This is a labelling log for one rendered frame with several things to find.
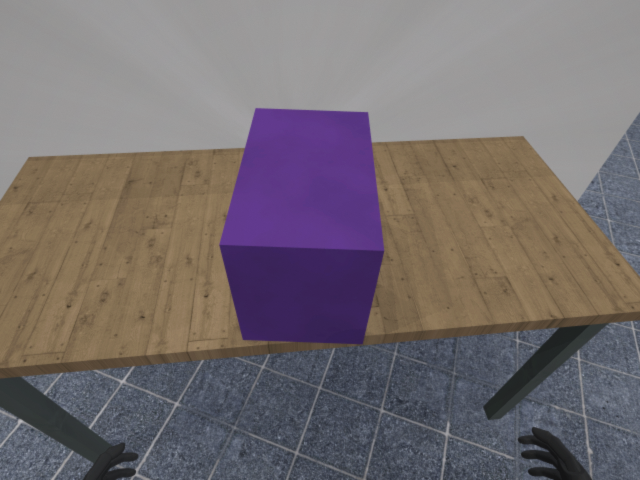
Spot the robot left hand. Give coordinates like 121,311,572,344
83,443,139,480

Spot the table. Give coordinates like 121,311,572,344
0,136,640,463

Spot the robot right hand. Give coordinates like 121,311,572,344
518,427,592,480

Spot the carton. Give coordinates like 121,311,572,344
219,108,384,344

